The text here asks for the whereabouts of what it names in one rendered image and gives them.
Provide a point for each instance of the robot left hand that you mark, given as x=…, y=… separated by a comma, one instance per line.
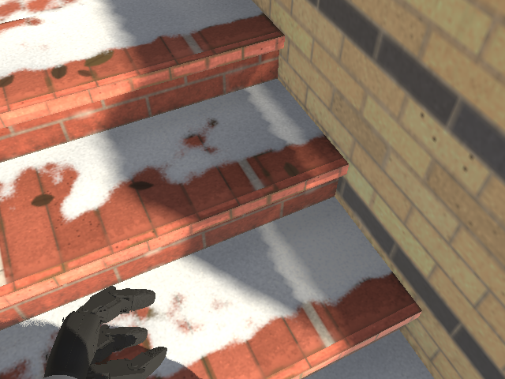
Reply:
x=81, y=342

